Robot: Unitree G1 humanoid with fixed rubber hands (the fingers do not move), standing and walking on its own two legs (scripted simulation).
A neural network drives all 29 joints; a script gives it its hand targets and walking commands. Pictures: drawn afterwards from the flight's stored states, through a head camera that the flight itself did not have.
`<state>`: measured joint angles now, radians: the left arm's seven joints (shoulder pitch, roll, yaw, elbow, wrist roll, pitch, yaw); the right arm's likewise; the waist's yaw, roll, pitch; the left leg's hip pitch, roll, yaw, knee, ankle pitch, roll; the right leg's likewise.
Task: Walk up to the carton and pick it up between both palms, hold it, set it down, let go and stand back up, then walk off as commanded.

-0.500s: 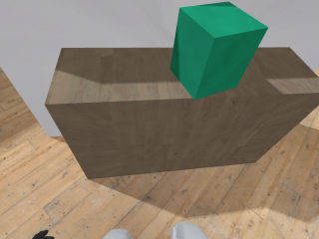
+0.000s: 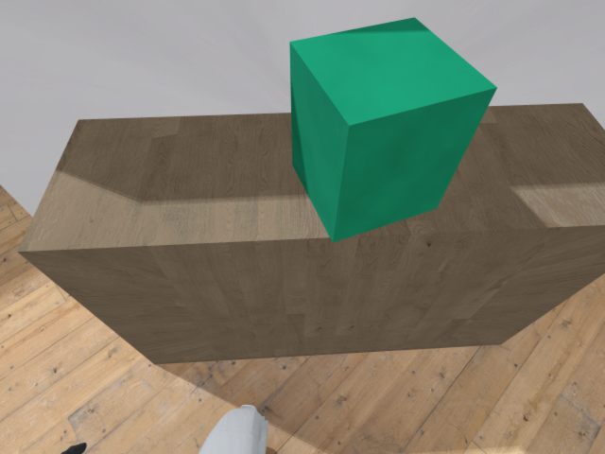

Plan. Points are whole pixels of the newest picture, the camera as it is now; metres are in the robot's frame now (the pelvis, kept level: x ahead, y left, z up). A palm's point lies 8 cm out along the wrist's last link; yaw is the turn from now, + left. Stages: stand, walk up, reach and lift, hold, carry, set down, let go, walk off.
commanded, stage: walk up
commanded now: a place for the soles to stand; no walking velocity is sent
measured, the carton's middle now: (371, 134) +0.58 -0.05 +0.07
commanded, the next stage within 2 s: none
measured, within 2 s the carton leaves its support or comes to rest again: neither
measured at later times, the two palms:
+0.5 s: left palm (171, 450) +0.11 +0.20 -0.13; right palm out of the picture +0.13 -0.45 -0.11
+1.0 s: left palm out of the picture +0.07 +0.21 -0.12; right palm out of the picture +0.20 -0.42 -0.11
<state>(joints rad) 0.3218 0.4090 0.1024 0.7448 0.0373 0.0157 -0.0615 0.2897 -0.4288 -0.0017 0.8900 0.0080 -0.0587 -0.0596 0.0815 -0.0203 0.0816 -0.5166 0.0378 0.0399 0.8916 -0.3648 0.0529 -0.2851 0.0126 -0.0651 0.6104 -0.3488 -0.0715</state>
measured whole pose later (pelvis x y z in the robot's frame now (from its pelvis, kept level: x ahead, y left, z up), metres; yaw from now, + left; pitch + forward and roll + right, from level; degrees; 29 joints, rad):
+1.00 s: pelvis +0.07 -0.12 -0.02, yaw +8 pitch -1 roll +0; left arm 0.25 0.41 0.09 0.88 0.04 0.03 -0.02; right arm 0.21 -0.40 0.00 0.93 -0.02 -0.06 -0.06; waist 0.03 -0.02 0.06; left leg -0.43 0.00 -0.02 0.73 -0.30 0.03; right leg -0.38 0.00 -0.12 0.90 -0.52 -0.04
